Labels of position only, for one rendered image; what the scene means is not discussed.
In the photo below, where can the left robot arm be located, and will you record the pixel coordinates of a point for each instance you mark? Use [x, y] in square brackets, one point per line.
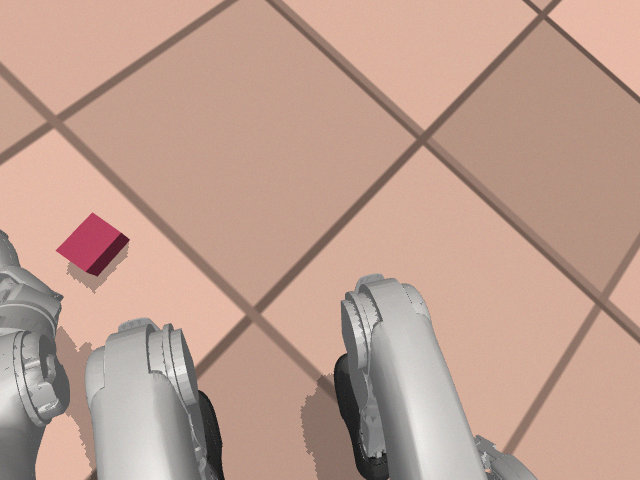
[34, 386]

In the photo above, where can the left robot hand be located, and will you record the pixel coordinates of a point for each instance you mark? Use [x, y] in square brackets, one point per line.
[9, 257]

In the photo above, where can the small box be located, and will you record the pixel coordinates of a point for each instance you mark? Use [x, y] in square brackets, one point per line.
[93, 245]

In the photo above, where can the right robot foot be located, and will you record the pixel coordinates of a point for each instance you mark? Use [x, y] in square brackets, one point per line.
[371, 468]

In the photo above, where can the right robot hand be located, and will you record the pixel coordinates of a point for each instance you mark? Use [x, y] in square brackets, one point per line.
[504, 467]

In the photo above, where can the left robot foot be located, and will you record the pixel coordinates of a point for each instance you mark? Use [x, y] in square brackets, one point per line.
[212, 436]

